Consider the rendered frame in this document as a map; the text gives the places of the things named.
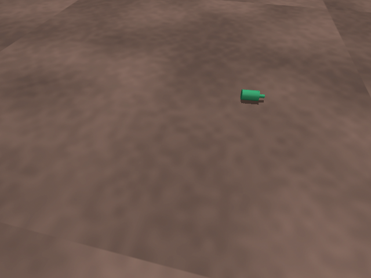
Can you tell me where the bottle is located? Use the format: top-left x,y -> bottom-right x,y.
241,89 -> 265,101

